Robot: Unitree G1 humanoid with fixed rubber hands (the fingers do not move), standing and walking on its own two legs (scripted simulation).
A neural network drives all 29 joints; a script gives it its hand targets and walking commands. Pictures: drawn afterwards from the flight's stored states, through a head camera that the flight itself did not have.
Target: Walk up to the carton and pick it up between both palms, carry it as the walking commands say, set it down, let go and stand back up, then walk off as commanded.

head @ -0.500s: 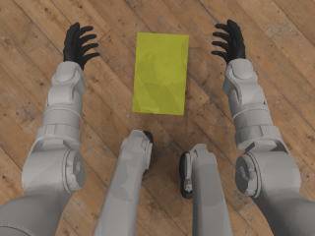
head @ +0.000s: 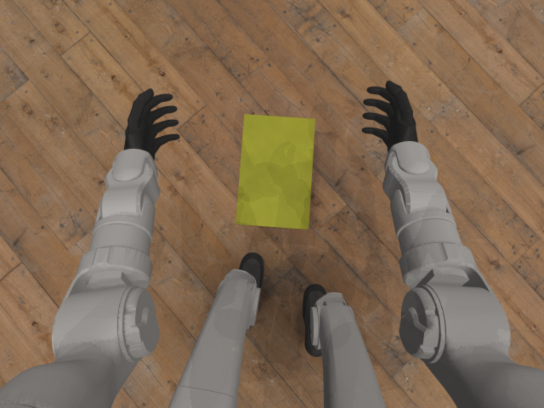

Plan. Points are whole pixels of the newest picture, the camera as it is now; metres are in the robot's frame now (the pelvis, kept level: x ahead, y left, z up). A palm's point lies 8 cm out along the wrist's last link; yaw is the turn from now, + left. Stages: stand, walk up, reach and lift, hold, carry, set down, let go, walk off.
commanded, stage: set down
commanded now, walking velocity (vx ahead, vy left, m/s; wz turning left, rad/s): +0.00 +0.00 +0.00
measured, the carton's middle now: (275, 175) +0.47 +0.06 -0.58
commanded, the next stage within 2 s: let go in 0.04 s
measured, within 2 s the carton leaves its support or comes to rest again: neither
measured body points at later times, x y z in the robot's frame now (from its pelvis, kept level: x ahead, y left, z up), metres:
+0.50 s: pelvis +0.05 +0.00 +0.07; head +0.22 +0.01 +0.49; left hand +0.32 +0.25 -0.03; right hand +0.37 -0.16 -0.04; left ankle +0.10 +0.09 -0.63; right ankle +0.03 -0.13 -0.63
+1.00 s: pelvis +0.08 -0.03 +0.11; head +0.10 -0.03 +0.56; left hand +0.24 +0.21 +0.03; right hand +0.25 -0.26 +0.03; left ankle +0.10 +0.09 -0.63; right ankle +0.03 -0.13 -0.63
